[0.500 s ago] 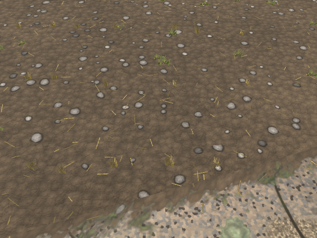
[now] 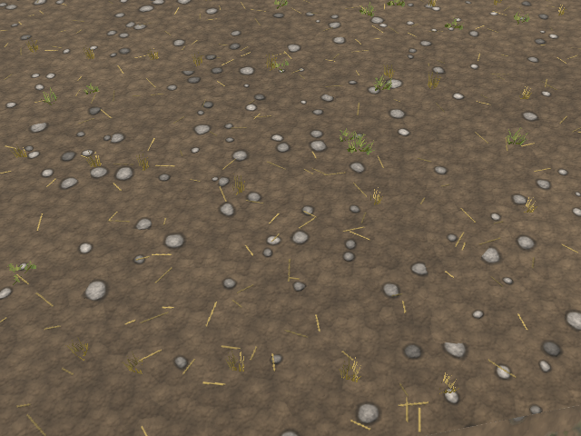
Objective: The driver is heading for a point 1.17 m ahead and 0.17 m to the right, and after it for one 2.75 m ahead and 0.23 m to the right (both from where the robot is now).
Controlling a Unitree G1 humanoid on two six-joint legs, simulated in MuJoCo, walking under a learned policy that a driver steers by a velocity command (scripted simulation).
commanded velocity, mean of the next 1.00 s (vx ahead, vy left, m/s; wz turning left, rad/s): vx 0.49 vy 0.00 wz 0.00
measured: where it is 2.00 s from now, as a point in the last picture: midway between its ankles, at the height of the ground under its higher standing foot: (332, 338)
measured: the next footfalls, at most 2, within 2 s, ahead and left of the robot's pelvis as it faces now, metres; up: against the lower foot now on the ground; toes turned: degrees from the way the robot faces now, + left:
left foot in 0.24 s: +0.28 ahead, +0.16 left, +0.00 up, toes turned +2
right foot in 0.98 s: +0.69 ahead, -0.12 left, -0.19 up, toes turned -5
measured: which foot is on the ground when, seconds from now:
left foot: up 0.00-0.22, down 0.24-0.98, up 1.00-1.00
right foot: down 0.00-0.26, up 0.28-0.96, down 0.98-1.00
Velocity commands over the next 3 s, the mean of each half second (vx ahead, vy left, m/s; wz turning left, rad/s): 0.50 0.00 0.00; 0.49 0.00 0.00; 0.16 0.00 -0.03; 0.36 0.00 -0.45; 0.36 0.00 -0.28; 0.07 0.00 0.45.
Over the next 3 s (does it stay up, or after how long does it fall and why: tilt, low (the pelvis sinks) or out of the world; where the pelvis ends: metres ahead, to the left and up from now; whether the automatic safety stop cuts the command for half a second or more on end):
stays up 1.12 -0.21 -0.19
